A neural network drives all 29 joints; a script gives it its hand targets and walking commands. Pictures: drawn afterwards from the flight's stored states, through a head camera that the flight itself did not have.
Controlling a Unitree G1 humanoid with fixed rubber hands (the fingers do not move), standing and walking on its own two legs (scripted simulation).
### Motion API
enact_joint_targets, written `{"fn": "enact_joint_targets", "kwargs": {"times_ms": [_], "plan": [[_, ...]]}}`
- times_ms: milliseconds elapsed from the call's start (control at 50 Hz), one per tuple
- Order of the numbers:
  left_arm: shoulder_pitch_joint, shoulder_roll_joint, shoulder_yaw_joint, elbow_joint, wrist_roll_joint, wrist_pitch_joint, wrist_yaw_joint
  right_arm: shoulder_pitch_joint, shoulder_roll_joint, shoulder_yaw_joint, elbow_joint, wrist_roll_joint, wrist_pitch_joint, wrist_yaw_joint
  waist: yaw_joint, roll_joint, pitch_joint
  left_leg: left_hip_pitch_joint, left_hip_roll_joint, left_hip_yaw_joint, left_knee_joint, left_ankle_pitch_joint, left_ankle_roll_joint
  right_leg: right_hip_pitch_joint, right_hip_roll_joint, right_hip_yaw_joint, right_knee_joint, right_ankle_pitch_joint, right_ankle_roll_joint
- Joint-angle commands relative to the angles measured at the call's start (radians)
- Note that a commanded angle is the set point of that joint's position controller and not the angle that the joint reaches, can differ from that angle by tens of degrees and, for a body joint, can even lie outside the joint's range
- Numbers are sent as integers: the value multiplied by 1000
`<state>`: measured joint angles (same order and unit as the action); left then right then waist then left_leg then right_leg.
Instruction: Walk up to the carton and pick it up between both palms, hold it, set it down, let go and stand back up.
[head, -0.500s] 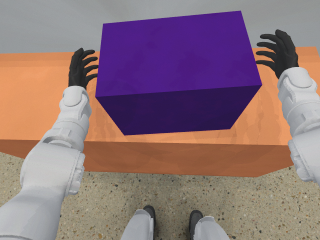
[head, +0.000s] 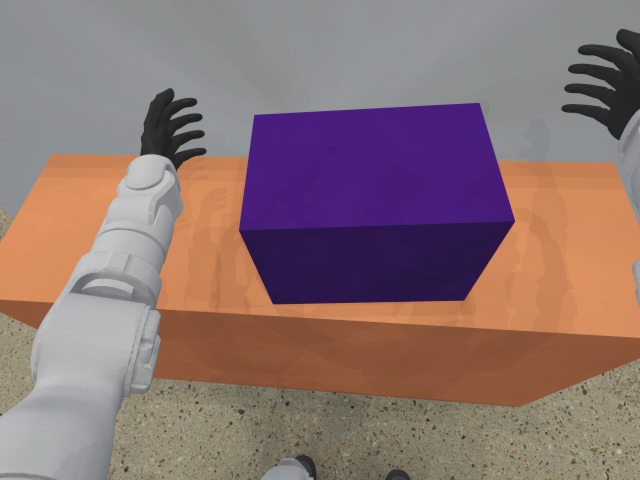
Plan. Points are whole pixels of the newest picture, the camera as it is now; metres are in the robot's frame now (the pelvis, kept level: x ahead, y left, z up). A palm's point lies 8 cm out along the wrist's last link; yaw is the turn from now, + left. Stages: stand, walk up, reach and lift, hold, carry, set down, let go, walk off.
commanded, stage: set down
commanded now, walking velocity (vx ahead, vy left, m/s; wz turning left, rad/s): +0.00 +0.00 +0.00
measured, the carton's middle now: (365, 213) +0.47 +0.03 -0.01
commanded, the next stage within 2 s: none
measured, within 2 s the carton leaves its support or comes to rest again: neither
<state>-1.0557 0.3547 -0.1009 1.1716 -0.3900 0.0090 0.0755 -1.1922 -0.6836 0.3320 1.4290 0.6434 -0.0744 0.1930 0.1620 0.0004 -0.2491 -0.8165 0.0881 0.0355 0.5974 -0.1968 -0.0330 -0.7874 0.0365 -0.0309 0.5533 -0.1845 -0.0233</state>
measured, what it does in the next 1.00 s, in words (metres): stands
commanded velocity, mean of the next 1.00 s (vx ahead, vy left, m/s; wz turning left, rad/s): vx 0.00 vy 0.00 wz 0.00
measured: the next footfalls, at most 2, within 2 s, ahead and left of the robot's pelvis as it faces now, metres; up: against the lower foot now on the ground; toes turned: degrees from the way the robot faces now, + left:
none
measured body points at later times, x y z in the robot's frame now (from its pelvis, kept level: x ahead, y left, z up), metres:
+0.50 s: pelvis +0.00 -0.01 +0.02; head +0.08 -0.02 +0.46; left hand +0.43 +0.29 +0.15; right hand +0.50 -0.24 +0.15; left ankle +0.03 +0.14 -0.72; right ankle +0.03 -0.11 -0.72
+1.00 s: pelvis +0.02 +0.00 +0.02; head +0.07 +0.00 +0.47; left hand +0.37 +0.28 +0.08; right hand +0.44 -0.25 +0.09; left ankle +0.03 +0.14 -0.72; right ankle +0.03 -0.11 -0.72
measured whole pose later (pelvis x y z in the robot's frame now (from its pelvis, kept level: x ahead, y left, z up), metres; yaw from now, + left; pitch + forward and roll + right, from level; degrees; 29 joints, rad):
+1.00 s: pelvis +0.02 +0.00 +0.02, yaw +2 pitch +12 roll -1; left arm -0.46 0.31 0.06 0.59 -0.23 0.09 0.07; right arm -0.61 -0.58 0.10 0.97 0.53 -0.10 0.19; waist 0.08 0.01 -0.12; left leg -0.48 0.06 0.01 0.43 -0.16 -0.03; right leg -0.44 0.02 -0.04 0.38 -0.16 -0.02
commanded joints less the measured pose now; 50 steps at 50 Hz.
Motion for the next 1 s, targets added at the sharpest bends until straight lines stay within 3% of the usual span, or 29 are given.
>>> {"fn": "enact_joint_targets", "kwargs": {"times_ms": [0, 120, 280, 460, 600, 700, 780, 980], "plan": [[-401, 201, 28, -174, 4, -6, 4, -377, -132, -31, -147, 9, 1, 8, -15, -76, -540, 288, -74, 19, -52, 228, 8, 409, 31, 2, -36, 231, 62], [-401, 242, 55, -246, 21, 26, -1, -368, -172, -80, -197, -5, 13, -18, -44, -30, -641, 335, -83, 18, -66, 288, -4, 489, 25, 6, -45, 369, 68], [-264, 251, 116, -350, 62, 104, -31, -286, -190, -120, -324, -30, 36, -55, -68, -69, -638, 407, -87, 16, -111, 375, 3, 615, 32, 2, -75, 503, 77], [-80, 220, 169, -421, 92, 130, -59, -118, -119, -138, -468, -51, 60, -57, -59, -142, -404, 430, -93, 12, -184, 271, 40, 650, 21, 16, -145, 318, 72], [-2, 195, 170, -500, 105, 77, -40, 14, -103, -198, -515, -82, 36, -38, -64, -76, -341, 477, -93, 7, -192, 206, 31, 585, 12, 21, -172, 169, 46], [100, 165, 183, -596, 140, 55, -23, 127, -129, -253, -525, -101, -5, -29, -84, -1, -379, 564, -91, 3, -173, 272, 4, 566, 19, 14, -171, 217, 35], [183, 141, 193, -678, 161, 52, -13, 193, -147, -285, -550, -110, -37, -23, -98, 28, -395, 619, -90, -1, -159, 330, -11, 560, 28, 6, -168, 269, 34], [395, 73, 204, -749, 168, 47, -13, 359, -132, -280, -597, -103, -71, 9, -105, -36, -270, 658, -89, -11, -166, 330, 3, 536, 35, 6, -186, 265, 31]]}}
